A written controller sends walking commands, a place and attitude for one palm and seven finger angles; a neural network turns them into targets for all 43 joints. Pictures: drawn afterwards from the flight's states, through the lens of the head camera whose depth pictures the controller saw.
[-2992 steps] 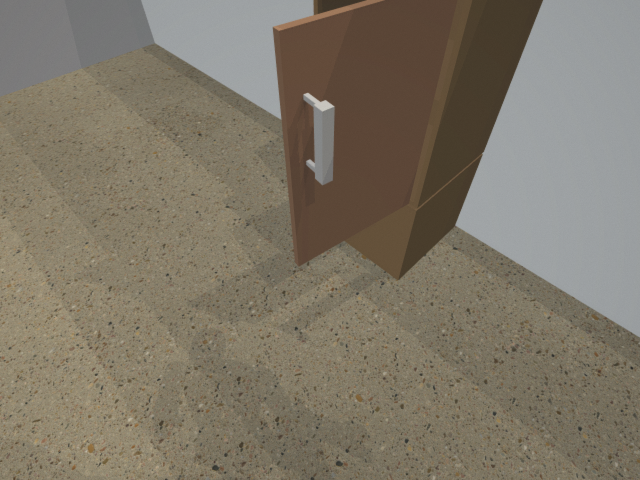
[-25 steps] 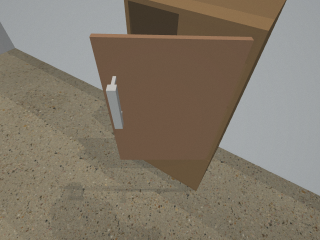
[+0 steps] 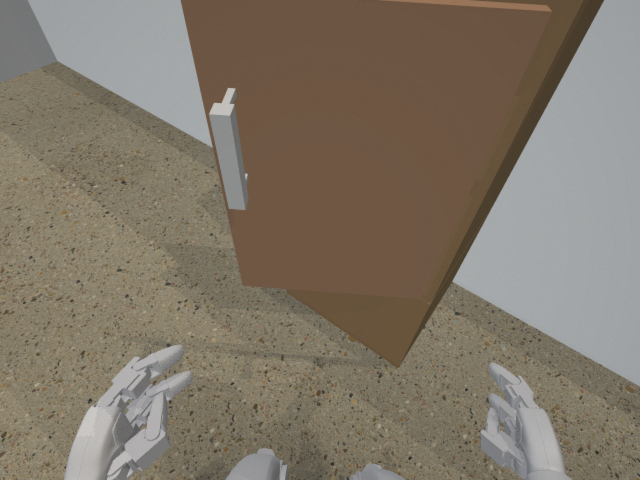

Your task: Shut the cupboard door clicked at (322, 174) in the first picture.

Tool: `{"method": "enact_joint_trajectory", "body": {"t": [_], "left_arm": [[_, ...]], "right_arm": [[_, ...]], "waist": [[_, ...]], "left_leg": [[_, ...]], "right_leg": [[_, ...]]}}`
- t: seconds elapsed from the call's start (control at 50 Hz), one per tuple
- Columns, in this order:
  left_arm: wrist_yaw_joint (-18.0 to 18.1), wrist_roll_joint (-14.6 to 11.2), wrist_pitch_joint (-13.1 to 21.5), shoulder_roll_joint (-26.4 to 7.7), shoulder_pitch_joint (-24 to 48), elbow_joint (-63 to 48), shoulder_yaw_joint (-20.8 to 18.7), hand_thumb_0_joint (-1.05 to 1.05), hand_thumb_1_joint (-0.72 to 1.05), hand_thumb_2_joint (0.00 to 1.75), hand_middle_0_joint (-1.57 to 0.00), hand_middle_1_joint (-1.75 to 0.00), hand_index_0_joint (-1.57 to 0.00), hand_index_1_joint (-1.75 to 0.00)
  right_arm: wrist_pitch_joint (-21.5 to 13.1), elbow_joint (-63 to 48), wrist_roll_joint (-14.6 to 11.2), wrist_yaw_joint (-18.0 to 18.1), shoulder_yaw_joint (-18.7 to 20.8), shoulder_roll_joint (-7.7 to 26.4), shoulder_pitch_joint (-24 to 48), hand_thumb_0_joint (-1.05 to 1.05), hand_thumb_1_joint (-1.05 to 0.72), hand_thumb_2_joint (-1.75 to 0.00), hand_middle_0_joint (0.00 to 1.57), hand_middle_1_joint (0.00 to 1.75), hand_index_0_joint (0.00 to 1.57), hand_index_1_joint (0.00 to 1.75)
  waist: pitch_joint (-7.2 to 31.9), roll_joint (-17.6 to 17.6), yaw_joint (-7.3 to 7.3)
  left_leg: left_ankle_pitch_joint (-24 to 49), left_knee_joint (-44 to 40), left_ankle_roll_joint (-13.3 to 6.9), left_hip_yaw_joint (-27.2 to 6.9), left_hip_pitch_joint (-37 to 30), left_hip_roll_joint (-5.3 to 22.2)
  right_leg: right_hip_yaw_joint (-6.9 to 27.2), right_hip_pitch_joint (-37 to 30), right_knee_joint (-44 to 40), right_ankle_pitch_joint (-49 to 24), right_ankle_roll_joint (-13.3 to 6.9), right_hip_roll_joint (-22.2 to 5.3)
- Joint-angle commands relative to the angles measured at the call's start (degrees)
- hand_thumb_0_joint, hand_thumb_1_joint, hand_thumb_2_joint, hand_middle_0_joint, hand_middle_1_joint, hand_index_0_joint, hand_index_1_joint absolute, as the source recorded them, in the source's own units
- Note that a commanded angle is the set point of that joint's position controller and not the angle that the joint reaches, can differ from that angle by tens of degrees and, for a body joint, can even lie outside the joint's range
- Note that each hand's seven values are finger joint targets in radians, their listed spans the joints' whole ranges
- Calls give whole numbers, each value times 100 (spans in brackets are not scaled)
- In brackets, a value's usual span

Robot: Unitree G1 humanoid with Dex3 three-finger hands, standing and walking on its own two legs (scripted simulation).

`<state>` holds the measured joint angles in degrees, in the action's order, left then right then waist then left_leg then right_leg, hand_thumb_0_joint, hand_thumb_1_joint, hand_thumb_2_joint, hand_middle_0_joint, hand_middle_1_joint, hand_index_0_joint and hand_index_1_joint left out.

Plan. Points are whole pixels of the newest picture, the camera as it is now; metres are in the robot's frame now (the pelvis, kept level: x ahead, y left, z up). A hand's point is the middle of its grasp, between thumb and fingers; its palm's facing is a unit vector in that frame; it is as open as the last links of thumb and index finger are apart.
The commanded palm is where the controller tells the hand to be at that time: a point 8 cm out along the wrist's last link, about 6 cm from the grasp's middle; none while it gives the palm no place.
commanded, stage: raise the hand and make a fist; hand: left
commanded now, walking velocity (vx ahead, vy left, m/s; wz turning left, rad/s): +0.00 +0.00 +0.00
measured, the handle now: (234, 151) +0.51 +0.17 +0.13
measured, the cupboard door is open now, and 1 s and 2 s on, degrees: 33 33 33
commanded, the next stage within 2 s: bring the fist close to the handle in 1.52 s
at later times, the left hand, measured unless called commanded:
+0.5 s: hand (124, 361) +0.22 +0.22 +0.09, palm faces +0.14 -0.99 -0.07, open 3.9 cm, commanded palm +0.18 +0.25 +0.08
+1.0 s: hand (124, 338) +0.23 +0.22 +0.11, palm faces -0.01 -1.00 -0.05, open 3.1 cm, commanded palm +0.21 +0.28 +0.13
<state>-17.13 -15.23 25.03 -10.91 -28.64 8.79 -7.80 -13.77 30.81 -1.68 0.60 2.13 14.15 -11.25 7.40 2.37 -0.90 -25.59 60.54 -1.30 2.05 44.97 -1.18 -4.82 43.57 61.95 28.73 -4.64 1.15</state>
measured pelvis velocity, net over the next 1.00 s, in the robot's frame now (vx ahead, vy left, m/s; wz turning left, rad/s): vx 0.02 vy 0.04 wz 0.01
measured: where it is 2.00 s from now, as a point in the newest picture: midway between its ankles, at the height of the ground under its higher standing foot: outside the picture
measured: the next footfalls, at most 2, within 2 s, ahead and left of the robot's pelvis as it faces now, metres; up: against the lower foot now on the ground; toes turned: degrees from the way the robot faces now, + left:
none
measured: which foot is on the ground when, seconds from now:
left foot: down 0.00-1.00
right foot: down 0.00-1.00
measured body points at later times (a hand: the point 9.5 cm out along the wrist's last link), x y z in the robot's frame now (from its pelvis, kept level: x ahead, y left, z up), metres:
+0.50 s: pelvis +0.02 +0.02 +0.01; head +0.07 +0.01 +0.46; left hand +0.20 +0.27 +0.10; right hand +0.18 -0.22 -0.07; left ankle +0.05 +0.11 -0.66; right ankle +0.03 -0.07 -0.66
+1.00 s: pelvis +0.02 +0.04 +0.03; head +0.04 +0.04 +0.48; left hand +0.23 +0.27 +0.11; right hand +0.21 -0.17 -0.03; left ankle +0.05 +0.11 -0.66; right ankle +0.03 -0.07 -0.66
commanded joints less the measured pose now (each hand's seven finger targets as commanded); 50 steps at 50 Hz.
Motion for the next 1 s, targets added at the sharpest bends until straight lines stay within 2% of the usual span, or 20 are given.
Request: {"method": "enact_joint_trajectory", "body": {"t": [0.0, 0.02, 0.04, 0.08, 0.1, 0.14, 0.2, 0.24, 0.28, 0.34, 0.36, 0.44, 0.48, 0.56, 0.64, 0.72, 0.8, 0.88, 0.94, 0.98], "left_arm": [[393, -264, 1207, -1131, 864, -3441, -772, 0, 90, 90, -57, -70, -57, -70], [475, -247, 1428, -1071, 841, -3651, -655, 0, 90, 90, -58, -72, -58, -72], [458, -241, 1585, -934, 1144, -3930, -320, 0, 90, 90, -60, -74, -60, -74], [272, -250, 1691, -666, 1068, -3404, 7, 0, 90, 90, -64, -78, -64, -78], [132, -269, 1646, -656, 1102, -3137, 106, 0, 90, 90, -66, -80, -66, -80], [-160, -291, 1172, -659, 824, -2365, 145, 0, 90, 90, -69, -84, -69, -84], [-474, -330, -136, -957, 111, -1668, -238, 0, 90, 90, -75, -90, -75, -90], [-393, -398, -883, -1269, -214, -1930, -752, 0, 90, 90, -79, -94, -79, -94], [-40, -491, -1151, -1248, -243, -2605, -1095, 0, 90, 90, -82, -98, -82, -98], [639, -500, -767, -1152, -204, -3152, -1391, 0, 90, 90, -88, -104, -88, -104], [741, -446, -556, -931, -306, -3115, -1208, 0, 90, 90, -90, -106, -90, -106], [608, -210, 191, -493, 170, -2889, -278, 0, 90, 90, -97, -114, -97, -114], [337, -190, 279, -413, 110, -2732, 47, 0, 90, 90, -101, -118, -101, -118], [105, -203, -7, -868, 218, -3063, -115, 0, 90, 90, -108, -126, -108, -126], [586, -192, -210, -1384, 366, -3550, -877, 0, 90, 90, -115, -134, -115, -134], [913, -239, -329, -833, 338, -3397, -561, 0, 90, 90, -123, -142, -123, -142], [644, -157, -727, -590, 608, -2825, -28, 0, 90, 90, -130, -150, -130, -150], [391, -61, -1075, -962, 1080, -2922, -136, 0, 90, 90, -130, -150, -130, -150], [529, -111, -1026, -1408, 1394, -3337, -686, 0, 90, 90, -130, -150, -130, -150], [655, -197, -898, -1365, 1535, -3514, -817, 0, 90, 90, -130, -150, -130, -150]], "right_arm": [[-513, -1034, 63, 62, 172, 507, 367, 0, -90, -90, 20, 30, 20, 30], [-577, -892, 67, 84, 172, 494, 264, 0, -90, -90, 20, 30, 20, 30], [-625, -802, 90, 104, 130, 572, 249, 0, -90, -90, 20, 30, 20, 30], [-715, -581, 69, 169, 114, 607, 197, 0, -90, -90, 20, 30, 20, 30], [-738, -526, 53, 204, 105, 666, 146, 0, -90, -90, 20, 30, 20, 30], [-670, -516, -10, 283, 70, 712, 91, 0, -90, -90, 20, 30, 20, 30], [-391, -824, -188, 367, 107, 733, 102, 0, -90, -90, 20, 30, 20, 30], [-196, -1091, -228, 381, 101, 656, 243, 0, -90, -90, 20, 30, 20, 30], [-60, -1240, -183, 376, 53, 458, 302, 0, -90, -90, 20, 30, 20, 30], [-12, -1125, -44, 350, 17, 316, 233, 0, -90, -90, 20, 30, 20, 30], [-33, -1068, -20, 320, 28, 299, 152, 0, -90, -90, 20, 30, 20, 30], [-172, -914, 79, 224, 2, 521, -15, 0, -90, -90, 20, 30, 20, 30], [-256, -907, 54, 213, 34, 635, -97, 0, -90, -90, 20, 30, 20, 30], [-334, -1067, -40, 275, 60, 755, -159, 0, -90, -90, 20, 30, 20, 30], [-214, -1125, -16, 337, 7, 652, -50, 0, -90, -90, 20, 30, 20, 30], [-96, -1164, -10, 283, -93, 597, -55, 0, -90, -90, 20, 30, 20, 30], [-64, -1159, -54, 274, -142, 737, -88, 0, -90, -90, 20, 30, 20, 30], [-116, -1181, -86, 314, -186, 774, -113, 0, -90, -90, 20, 30, 20, 30], [-151, -1151, -56, 345, -218, 731, -48, 0, -90, -90, 20, 30, 20, 30], [-180, -1127, -39, 331, -269, 646, -10, 0, -90, -90, 20, 30, 20, 30]], "waist": [[1433, -1216, -66], [1463, -1259, 2], [1432, -1121, 209], [1007, -776, 439], [842, -578, 566], [481, -222, 573], [770, 423, 180], [1341, 155, -224], [1501, 97, -370], [1398, 140, -437], [1229, 35, -368], [527, -196, 126], [610, -371, 207], [1143, -453, 102], [1303, -627, -196], [739, -698, -66], [161, -381, 158], [361, -581, 79], [653, -689, -66], [762, -837, -113]], "left_leg": [[431, -182, -28, -350, -312, 16], [560, -114, -34, -397, -415, 51], [616, 49, -72, -469, -374, 85], [474, 225, -96, -531, -101, 132], [378, 312, -117, -547, 67, 141], [215, 287, -145, -563, 374, 137], [229, -31, -137, -456, 540, 97], [636, -265, -118, -418, 205, 3], [897, -495, -55, -424, -107, 14], [1576, -740, 4, -493, -458, 67], [1722, -824, 26, -483, -528, 68], [1538, -792, -29, -545, -631, 101], [1294, -838, -34, -568, -770, 120], [1023, -1111, -62, -636, -1100, 119], [1152, -1458, 5, -708, -1386, 140], [1097, -1685, 102, -775, -1556, 196], [530, -1869, 59, -854, -1411, 235], [649, -2010, 36, -875, -1633, 214], [1000, -2078, 73, -862, -1924, 193], [1154, -2144, 125, -856, -2117, 193]], "right_leg": [[1433, -371, -1401, 305, 276, -263], [1341, -205, -1276, 76, 237, -185], [1329, -8, -1162, -136, 254, -128], [1297, 236, -1178, -100, 302, -117], [1304, 284, -1226, -86, 371, -129], [1388, 196, -1462, 138, 512, -156], [1594, -710, -1891, 232, 695, -357], [1679, -1547, -1916, -432, 785, -474], [1532, -1816, -1879, -1025, 839, -513], [1003, -2018, -1438, -2742, 686, -289], [860, -1874, -1339, -3033, 603, -231], [506, -750, -1168, -2221, 475, -60], [411, -501, -1240, -1590, 405, -24], [395, -786, -1477, -1028, 330, -7], [213, -1151, -1448, -1140, 243, 67], [25, -946, -1507, -1213, 256, 113], [50, -839, -1791, -890, 298, 107], [128, -1169, -1955, -1010, 270, 65], [130, -1484, -1989, -1235, 232, 74], [97, -1553, -1995, -1321, 216, 80]]}}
